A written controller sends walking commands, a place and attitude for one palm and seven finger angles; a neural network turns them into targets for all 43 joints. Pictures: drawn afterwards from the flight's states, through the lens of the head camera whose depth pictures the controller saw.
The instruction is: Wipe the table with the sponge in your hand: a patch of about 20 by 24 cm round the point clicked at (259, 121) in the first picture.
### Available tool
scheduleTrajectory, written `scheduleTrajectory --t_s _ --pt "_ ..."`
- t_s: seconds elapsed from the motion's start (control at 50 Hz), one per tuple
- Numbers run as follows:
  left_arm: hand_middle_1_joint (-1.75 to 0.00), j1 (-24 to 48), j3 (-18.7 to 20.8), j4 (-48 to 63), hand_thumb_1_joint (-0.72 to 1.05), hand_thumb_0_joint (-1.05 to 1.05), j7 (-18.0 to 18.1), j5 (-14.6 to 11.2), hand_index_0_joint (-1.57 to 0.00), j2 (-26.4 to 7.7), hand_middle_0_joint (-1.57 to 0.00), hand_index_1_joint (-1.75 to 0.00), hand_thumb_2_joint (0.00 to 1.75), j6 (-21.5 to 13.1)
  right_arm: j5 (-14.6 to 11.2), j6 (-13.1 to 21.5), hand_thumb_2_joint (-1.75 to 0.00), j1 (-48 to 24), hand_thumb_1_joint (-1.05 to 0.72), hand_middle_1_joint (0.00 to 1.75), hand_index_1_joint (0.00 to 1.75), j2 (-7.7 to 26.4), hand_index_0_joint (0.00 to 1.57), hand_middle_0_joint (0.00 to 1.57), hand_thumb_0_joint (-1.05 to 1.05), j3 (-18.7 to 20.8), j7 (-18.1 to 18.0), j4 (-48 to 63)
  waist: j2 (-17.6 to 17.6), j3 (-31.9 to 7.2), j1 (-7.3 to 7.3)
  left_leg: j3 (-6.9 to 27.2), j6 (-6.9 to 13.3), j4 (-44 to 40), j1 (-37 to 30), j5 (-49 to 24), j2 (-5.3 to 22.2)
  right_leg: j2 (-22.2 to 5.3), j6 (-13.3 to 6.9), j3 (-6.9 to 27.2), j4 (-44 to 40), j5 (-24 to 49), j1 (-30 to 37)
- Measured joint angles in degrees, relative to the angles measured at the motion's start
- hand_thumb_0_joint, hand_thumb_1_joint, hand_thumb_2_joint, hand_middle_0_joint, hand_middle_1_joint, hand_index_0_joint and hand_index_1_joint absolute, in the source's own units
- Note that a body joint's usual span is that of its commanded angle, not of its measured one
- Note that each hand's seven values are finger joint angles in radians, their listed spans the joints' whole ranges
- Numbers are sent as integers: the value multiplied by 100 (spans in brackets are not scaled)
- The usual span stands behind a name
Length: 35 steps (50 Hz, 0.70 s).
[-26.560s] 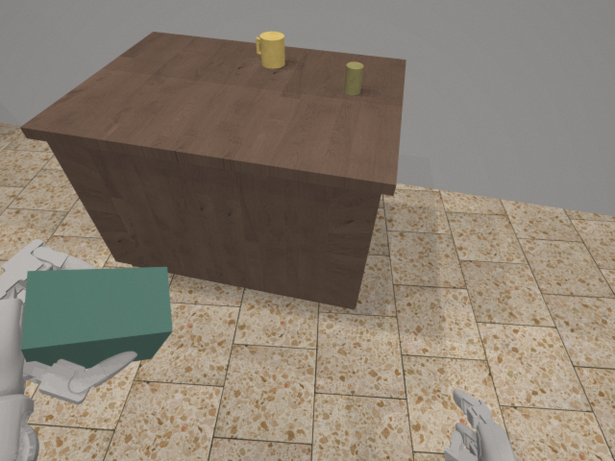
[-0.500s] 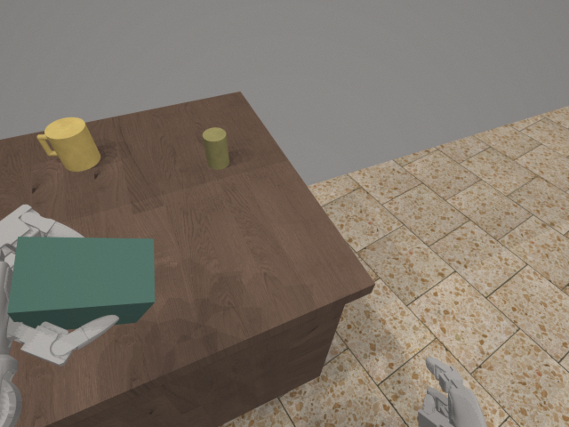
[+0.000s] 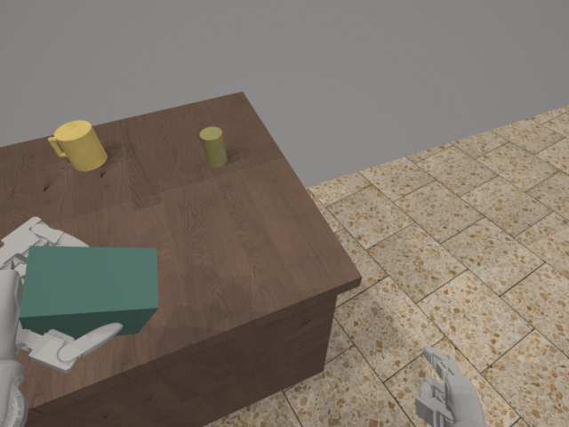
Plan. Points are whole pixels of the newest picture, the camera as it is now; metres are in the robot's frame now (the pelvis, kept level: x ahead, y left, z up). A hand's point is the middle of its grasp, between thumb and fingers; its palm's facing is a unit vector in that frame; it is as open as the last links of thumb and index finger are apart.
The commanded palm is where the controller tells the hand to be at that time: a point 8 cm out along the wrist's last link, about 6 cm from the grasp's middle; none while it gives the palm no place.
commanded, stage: come to a stop and stand still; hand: left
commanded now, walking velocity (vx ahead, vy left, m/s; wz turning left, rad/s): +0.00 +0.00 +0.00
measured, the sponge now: (110, 295) +0.22 +0.21 +0.14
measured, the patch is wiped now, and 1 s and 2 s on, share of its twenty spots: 0.00 0.00 0.00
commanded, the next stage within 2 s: none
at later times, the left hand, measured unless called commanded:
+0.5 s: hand (157, 356) +0.16 +0.13 +0.17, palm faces +0.28 -0.78 -0.56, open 10.5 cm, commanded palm +0.11 +0.18 +0.18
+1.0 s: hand out of the picture -0.05 +0.00 +0.17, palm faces +0.51 -0.69 -0.51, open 10.5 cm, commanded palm -0.11 +0.02 +0.18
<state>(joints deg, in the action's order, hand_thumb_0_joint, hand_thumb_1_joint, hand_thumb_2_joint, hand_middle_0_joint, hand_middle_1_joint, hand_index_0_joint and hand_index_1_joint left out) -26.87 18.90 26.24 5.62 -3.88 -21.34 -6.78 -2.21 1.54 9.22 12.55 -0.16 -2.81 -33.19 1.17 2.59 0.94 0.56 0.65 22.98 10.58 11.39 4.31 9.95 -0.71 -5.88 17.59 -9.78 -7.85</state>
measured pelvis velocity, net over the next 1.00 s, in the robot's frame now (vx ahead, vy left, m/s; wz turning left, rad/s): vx -0.24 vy -0.28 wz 0.12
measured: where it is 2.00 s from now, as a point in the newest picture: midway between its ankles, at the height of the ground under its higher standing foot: outside the picture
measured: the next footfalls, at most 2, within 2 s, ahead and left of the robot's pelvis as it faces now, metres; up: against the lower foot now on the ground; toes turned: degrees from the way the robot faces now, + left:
left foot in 0.64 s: +0.02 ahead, +0.12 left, +0.00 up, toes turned +6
right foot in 0.72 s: -0.05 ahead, -0.28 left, +0.00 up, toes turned +11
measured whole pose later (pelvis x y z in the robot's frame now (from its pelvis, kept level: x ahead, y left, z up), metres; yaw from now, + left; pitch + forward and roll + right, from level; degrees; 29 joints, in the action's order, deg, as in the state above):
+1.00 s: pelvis -0.24 -0.28 -0.06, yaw +7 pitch -3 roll +4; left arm -21.2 31.1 24.3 1.4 -5.1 -26.9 -14.0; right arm -1.4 2.6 17.8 11.5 3.0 0.8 -36.2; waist -1.6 2.6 -1.6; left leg 2.5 4.6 48.5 7.4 33.8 -7.2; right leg 5.6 -3.7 0.6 50.5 -13.5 -34.3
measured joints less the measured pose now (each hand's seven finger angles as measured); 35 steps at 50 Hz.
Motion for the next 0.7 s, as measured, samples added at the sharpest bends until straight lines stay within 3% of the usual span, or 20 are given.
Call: scheduleTrajectory --t_s 0.16,0.34,0.4,0.5,0.52,0.56,0.58,0.6,0.62,0.64,0.66,0.68,0.7 --pt "-135 83 -45 -51 -53 -1 -10 70 -70 25 -67 -135 103 37 -17 32 -90 57 -90 30 30 -48 20 20 1 -24 -1 -23 12 73 42 193 76 -14 35 31 37 121 271 -11 -217 212 39" --pt "-135 98 48 -43 -53 -1 -51 97 -70 -116 -67 -135 103 -22 -16 104 -90 127 -90 30 30 -54 20 20 1 10 37 -69 -20 237 -45 393 83 -94 -28 112 35 259 458 94 -215 421 -19" --pt "-135 64 114 -45 -53 -1 -59 91 -70 -193 -67 -135 103 -45 -15 126 -90 146 -90 30 30 -47 20 20 1 50 61 -70 -52 288 -92 359 83 -84 -42 223 66 282 576 116 -33 411 -123" --pt "-135 33 287 -54 -53 -1 -76 90 -70 -324 -67 -135 103 -16 14 205 -90 177 -90 30 30 -22 20 20 1 170 134 38 -150 387 -137 108 80 214 69 627 134 230 957 113 887 99 -605" --pt "-135 47 330 -57 -53 -1 -90 93 -70 -360 -67 -135 103 5 23 225 -90 195 -90 30 30 -4 20 20 1 211 153 97 -159 405 -148 66 70 438 179 808 140 212 936 89 1166 -31 -749" --pt "-135 158 394 -69 -53 -1 -133 115 -70 -435 -67 -135 103 58 14 246 -90 205 -90 30 30 -16 20 20 1 308 171 84 -230 463 -255 92 -16 1268 573 1494 34 140 602 -64 1455 -183 -892" --pt "-135 246 403 -91 -53 -1 -150 105 -70 -435 -67 -135 103 63 0 267 -90 170 -90 30 30 -55 20 20 1 340 168 -79 -271 513 -349 126 -77 1790 782 1799 -57 102 716 -208 1364 -161 -841" --pt "-135 274 434 -86 -53 -1 -150 59 -70 -440 -67 -135 103 59 -24 328 -90 129 -91 30 30 -113 20 20 1 345 179 -306 -345 519 -412 8 -106 2140 907 2063 -116 67 1297 -325 1263 -128 -828" --pt "-135 177 541 -24 -53 -1 -131 -57 -70 -472 -67 -135 103 32 -41 460 -90 113 -91 30 30 -166 20 20 1 332 212 -461 -445 396 -360 -362 59 2210 975 2334 -53 79 1908 -327 1810 -333 -1227" --pt "-135 6 653 72 -53 -1 -96 -156 -70 -438 -67 -135 103 29 31 579 -90 154 -90 30 30 -88 20 20 1 342 245 -353 -271 207 -335 -459 513 2018 1074 2081 150 294 1231 -124 3719 -1163 -2119" --pt "-135 -4 678 151 -53 -1 -114 -150 -70 -435 -67 -135 103 51 122 695 -90 237 -90 30 30 53 20 20 1 411 232 -104 25 169 -413 -284 606 1986 1365 1004 333 407 -304 159 5832 -2061 -2851" --pt "-135 115 652 138 -53 -1 -172 -76 -70 -521 -67 -135 103 -37 125 740 -90 322 -90 30 30 168 20 20 1 507 212 45 193 191 -434 -123 230 2209 1646 175 412 268 -676 698 7054 -2532 -3106" --pt "-135 277 624 55 -53 -1 -265 -34 -70 -639 -67 -135 103 -217 114 641 -90 444 -90 30 30 285 20 20 1 576 211 142 272 102 -412 -19 31 2635 2045 65 410 -93 310 1403 6943 -2608 -3043"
